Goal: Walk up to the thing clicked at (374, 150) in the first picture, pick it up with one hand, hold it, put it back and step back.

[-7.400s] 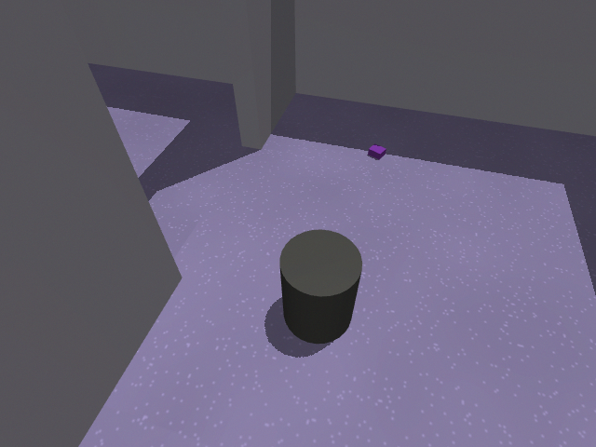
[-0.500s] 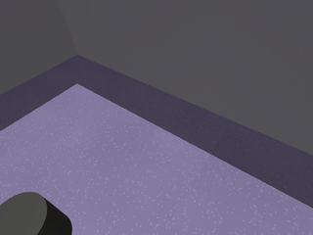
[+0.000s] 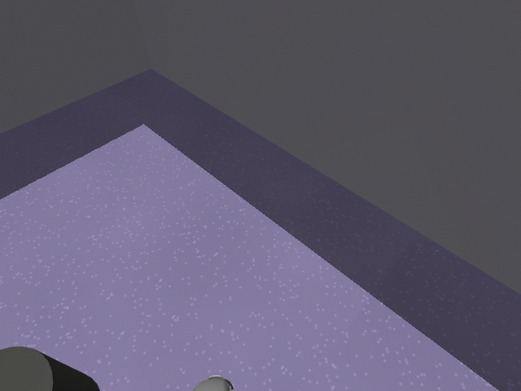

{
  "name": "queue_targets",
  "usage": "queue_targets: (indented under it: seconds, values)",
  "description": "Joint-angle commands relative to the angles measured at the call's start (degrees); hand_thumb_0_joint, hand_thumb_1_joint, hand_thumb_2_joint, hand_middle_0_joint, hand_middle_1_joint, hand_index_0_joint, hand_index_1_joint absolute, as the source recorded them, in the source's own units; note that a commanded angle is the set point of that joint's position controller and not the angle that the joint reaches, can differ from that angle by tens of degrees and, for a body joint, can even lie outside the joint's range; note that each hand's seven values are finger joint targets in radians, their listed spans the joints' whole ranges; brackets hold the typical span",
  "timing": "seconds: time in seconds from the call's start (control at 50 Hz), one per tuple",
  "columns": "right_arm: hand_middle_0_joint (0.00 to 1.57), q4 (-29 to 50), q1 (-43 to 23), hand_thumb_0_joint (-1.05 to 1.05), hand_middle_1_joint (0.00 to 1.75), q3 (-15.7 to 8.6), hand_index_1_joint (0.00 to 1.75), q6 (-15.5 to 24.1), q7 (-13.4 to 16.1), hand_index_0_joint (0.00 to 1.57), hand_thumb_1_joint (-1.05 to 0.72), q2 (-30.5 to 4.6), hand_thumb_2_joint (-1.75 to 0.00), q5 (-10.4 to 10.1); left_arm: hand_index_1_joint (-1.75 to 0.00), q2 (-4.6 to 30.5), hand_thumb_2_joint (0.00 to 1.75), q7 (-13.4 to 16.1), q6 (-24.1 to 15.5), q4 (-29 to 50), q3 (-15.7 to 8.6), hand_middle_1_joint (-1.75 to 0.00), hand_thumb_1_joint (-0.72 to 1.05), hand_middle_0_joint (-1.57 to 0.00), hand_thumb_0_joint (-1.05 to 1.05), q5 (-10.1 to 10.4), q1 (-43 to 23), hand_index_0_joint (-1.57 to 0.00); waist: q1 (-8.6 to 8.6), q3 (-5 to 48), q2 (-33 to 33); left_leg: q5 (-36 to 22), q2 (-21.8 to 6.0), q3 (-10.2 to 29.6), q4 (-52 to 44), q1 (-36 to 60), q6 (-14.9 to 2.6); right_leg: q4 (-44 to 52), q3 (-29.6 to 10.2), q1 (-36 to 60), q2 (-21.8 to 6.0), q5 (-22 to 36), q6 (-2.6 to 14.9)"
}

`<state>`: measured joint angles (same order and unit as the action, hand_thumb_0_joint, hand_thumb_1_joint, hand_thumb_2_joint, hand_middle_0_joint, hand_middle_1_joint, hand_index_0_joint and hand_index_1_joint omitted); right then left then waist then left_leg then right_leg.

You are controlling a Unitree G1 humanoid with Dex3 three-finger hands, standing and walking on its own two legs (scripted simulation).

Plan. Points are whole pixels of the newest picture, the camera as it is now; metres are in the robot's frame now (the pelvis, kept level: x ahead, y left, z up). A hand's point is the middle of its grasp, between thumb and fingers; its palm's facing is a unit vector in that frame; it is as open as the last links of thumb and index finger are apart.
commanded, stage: walk up
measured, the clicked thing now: out of the picture +0.90 +1.39 -0.74
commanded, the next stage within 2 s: none
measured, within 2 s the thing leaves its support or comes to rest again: neither
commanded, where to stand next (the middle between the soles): +0.69 +0.03 m, yaw -2 degrees
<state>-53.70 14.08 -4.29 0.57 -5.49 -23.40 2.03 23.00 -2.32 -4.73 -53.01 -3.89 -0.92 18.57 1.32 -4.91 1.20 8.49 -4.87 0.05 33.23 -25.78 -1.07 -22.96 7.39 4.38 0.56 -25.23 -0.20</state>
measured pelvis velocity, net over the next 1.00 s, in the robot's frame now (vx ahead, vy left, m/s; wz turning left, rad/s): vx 0.41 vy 0.03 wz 0.19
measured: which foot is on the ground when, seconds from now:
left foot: down 0.00-0.44, up 0.46-0.82, down 0.84-1.00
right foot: down 0.00-0.04, up 0.06-0.40, down 0.42-0.86, up 0.88-1.00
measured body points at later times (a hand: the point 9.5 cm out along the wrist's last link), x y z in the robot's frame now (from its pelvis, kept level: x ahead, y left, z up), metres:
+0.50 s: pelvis +0.23 -0.02 -0.01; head +0.23 -0.04 +0.44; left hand +0.32 +0.31 -0.09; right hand +0.27 -0.34 -0.14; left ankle +0.15 +0.12 -0.69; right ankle +0.30 -0.14 -0.72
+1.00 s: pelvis +0.41 +0.03 +0.00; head +0.42 +0.09 +0.45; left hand +0.49 +0.36 -0.13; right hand +0.48 -0.28 -0.07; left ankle +0.45 +0.13 -0.72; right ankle +0.41 -0.11 -0.65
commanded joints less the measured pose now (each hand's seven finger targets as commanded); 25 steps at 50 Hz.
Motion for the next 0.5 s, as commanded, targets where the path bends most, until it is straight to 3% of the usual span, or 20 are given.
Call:
queue_targets:
  seconds: [0.0,0.02,0.04,0.06,0.08,0.1,0.12,0.16,0.22,0.26,0.3,0.34,0.36,0.38,0.4,0.42,0.44,0.46,0.48]
  values:
    - [0.2,2.52,12.82,0.0,0.3,-5.77,0.3,3.43,1.81,0.2,-0.9,-15.08,-0.9,1.01,-0.3,11.66,0.9,1.46,-0.31,5.65,-2.04,-0.3,0.9,-0.2,0.0,0.78,1.44,-0.2,-7.99,11.81,8.14,4.57,1.11,0.01,-5.06,32.54,-6.61,-29.62,-1.2,-19.65,-7.49,32.65,5.49]
    - [0.2,3.93,15.87,0.0,0.3,-7.2,0.3,3.79,2.72,0.2,-0.9,-19.68,-0.9,0.93,-0.3,7.13,0.9,1.23,-0.19,6.45,-1.27,-0.3,0.9,-0.2,0.0,1.7,4.18,-0.2,-8.06,15.6,20.32,9.75,-13.42,26.38,-9.41,43.62,-11.48,-43.52,-2.3,-36.25,2.53,4.01,2.18]
    - [0.2,4.77,14.71,0.0,0.3,-7.24,0.3,3.76,2.79,0.2,-0.9,-20.62,-0.9,-1.36,-0.3,12.88,0.9,1.85,0.08,5.91,-2.38,-0.3,0.9,-0.2,0.0,1.74,2.28,-0.2,-8.59,17.44,14.42,9.25,-18.91,41.0,-15.36,43.79,-17.57,-48.59,-9.45,-40.19,3.72,-7.29,3.48]
    - [0.2,5.57,12.5,0.0,0.3,-7.27,0.3,3.62,3.13,0.2,-0.9,-19.67,-0.9,-2.15,-0.3,14.69,0.9,2.18,0.02,5.89,-2.02,-0.3,0.9,-0.2,0.0,1.39,-1.01,-0.2,-8.0,13.52,9.93,6.38,-20.28,38.79,-15.59,38.81,-18.67,-51.17,-13.28,-41.27,0.33,-6.47,3.82]
    - [0.2,6.57,9.06,0.0,0.3,-5.91,0.3,3.55,3.66,0.2,-0.9,-16.98,-0.9,-2.59,-0.3,14.11,0.9,1.93,-0.36,5.97,-1.5,-0.3,0.9,-0.2,0.0,1.57,-2.47,-0.2,-6.68,9.71,4.55,-4.2,-16.9,26.45,-14.38,32.0,-15.88,-51.4,-15.08,-39.98,-0.8,-2.11,3.57]
    - [0.2,7.77,6.13,0.0,0.3,-4.63,0.3,3.85,3.93,0.2,-0.9,-15.08,-0.9,-2.44,-0.3,12.42,0.9,1.67,-0.44,5.31,-1.38,-0.3,0.9,-0.2,0.0,2.2,-0.59,-0.2,-4.3,7.6,4.25,-11.43,-14.35,17.57,-13.43,28.03,-13.08,-48.84,-15.7,-37.37,-2.34,1.13,3.74]
    - [0.2,7.92,4.94,0.0,0.3,-3.88,0.3,4.02,4.11,0.2,-0.9,-13.26,-0.9,-2.37,-0.3,11.59,0.9,1.23,-0.24,4.75,-1.37,-0.3,0.9,-0.2,0.0,2.41,0.63,-0.2,-3.13,5.26,3.72,-15.5,-12.23,11.43,-13.8,23.64,-11.51,-45.58,-14.86,-35.33,-3.24,3.29,3.52]
    - [0.2,8.17,4.01,0.0,0.3,-3.33,0.3,4.56,4.18,0.2,-0.9,-12.52,-0.9,-2.42,-0.3,10.52,0.9,0.5,0.59,4.4,-1.27,-0.3,0.9,-0.2,0.0,2.18,1.83,-0.2,-2.1,3.01,5.18,-17.81,-9.99,5.8,-15.39,17.03,-10.58,-41.19,-12.64,-31.56,-3.28,6.18,1.95]
    - [0.2,10.25,2.08,0.0,0.3,-3.4,0.3,4.8,3.98,0.2,-0.9,-13.56,-0.9,-1.83,-0.3,9.6,0.9,-0.55,0.7,5.87,-1.11,-0.3,0.9,-0.2,0.0,1.46,-0.48,-0.2,-1.74,-0.45,6.95,-13.56,-10.76,2.61,-16.48,15.98,-12.99,-26.74,-9.18,-32.78,-5.89,7.53,-0.04]
    - [0.2,10.9,1.88,0.0,0.3,-3.64,0.3,5.13,3.58,0.2,-0.9,-14.45,-0.9,-1.51,-0.3,9.71,0.9,-1.23,0.26,6.95,-1.67,-0.3,0.9,-0.2,0.0,0.81,-3.14,-0.2,-2.24,-0.7,7.52,-9.79,-11.1,1.91,-16.52,14.49,-13.16,-19.11,-7.67,-29.91,-6.94,10.97,0.11]
    - [0.2,11.49,1.23,0.0,0.3,-3.57,0.3,5.07,3.24,0.2,-0.9,-14.55,-0.9,-1.66,-0.3,9.99,0.9,-1.32,-0.33,6.55,-2.37,-0.3,0.9,-0.2,0.0,0.52,-2.7,-0.2,-1.76,1.98,7.57,-7.06,-10.17,1.89,-13.42,12.46,-11.62,-13.85,-6.1,-23.42,-5.21,14.93,0.83]
    - [0.2,12.26,-0.56,0.0,0.3,-3.38,0.3,4.66,3.06,0.2,-0.9,-14.38,-0.9,-2.07,-0.3,10.53,0.9,-1.21,-0.36,4.67,-3.09,-0.3,0.9,-0.2,0.0,0.21,1.24,-0.2,0.97,3.53,5.72,4.88,-9.1,1.45,-9.84,6.13,-10.02,-12.66,-4.13,-14.01,-3.71,20.11,1.4]
    - [0.2,12.63,-1.36,0.0,0.3,-3.23,0.3,4.32,2.94,0.2,-0.9,-13.68,-0.9,-1.98,-0.3,11.68,0.9,-1.01,-0.37,3.44,-3.79,-0.3,0.9,-0.2,0.0,0.09,3.58,-0.2,2.33,4.4,3.15,9.95,-7.66,1.25,-6.51,3.09,-8.73,-12.81,-3.22,-9.15,-2.3,19.52,1.64]
    - [0.2,12.75,-0.17,0.0,0.3,-2.47,0.3,4.17,2.87,0.2,-0.9,-11.98,-0.9,-1.87,-0.3,13.47,0.9,-0.67,-0.62,3.01,-4.63,-0.3,0.9,-0.2,0.0,-0.08,6.19,-0.2,3.68,6.27,-1.16,8.59,-5.16,-0.87,0.7,0.94,-7.34,-11.73,-4.24,-3.73,-1.81,16.44,2.4]
    - [0.2,12.72,2.58,0.0,0.3,-1.49,0.3,4.05,2.75,0.2,-0.9,-9.01,-0.9,-1.75,-0.3,16.01,0.9,-0.04,-1.08,2.53,-5.83,-0.3,0.9,-0.2,0.0,-0.35,9.56,-0.2,5.61,7.94,-11.42,12.31,-0.75,-4.02,14.41,-4.18,-5.41,-6.06,-11.99,0.97,-6.01,4.87,3.84]
    - [0.2,13.03,5.08,0.0,0.3,-0.62,0.3,3.58,2.69,0.2,-0.9,-6.65,-0.9,-1.87,-0.3,20.52,0.9,0.64,-1.69,4.16,-6.57,-0.3,0.9,-0.2,0.0,-0.58,10.48,-0.2,4.96,7.06,-20.46,22.66,6.31,-5.26,29.3,-11.12,-2.49,6.27,-36.45,0.15,-20.05,-9.02,8.72]
    - [0.2,11.81,5.4,0.0,0.3,-1.53,0.3,2.73,3.12,0.2,-0.9,-10.79,-0.9,-1.73,-0.3,20.78,0.9,0.61,-1.95,5.78,-5.78,-0.3,0.9,-0.2,0.0,0.14,7.49,-0.2,3.71,4.01,-12.5,22.13,5.48,0.96,34.52,-11.61,-1.27,11.71,-45.78,-5.08,-25.08,-15.12,12.12]
    - [0.2,11.39,4.4,0.0,0.3,-2.19,0.3,2.81,3.4,0.2,-0.9,-13.77,-0.9,-1.49,-0.3,20.98,0.9,0.7,-1.77,6.65,-5.47,-0.3,0.9,-0.2,0.0,0.5,4.38,-0.2,2.88,1.67,-12.39,22.04,3.43,1.88,36.02,-12.84,-1.24,11.61,-48.53,-7.36,-26.04,-11.47,16.22]
    - [0.2,10.75,3.1,0.0,0.3,-2.16,0.3,3.1,3.55,0.2,-0.9,-14.08,-0.9,-1.86,-0.3,19.4,0.9,0.93,-1.76,7.1,-5.27,-0.3,0.9,-0.2,0.0,0.9,3.32,-0.2,2.85,0.34,-9.11,19.14,1.9,4.65,36.02,-13.63,-1.4,10.24,-42.65,-8.56,-23.92,-3.29,15.59]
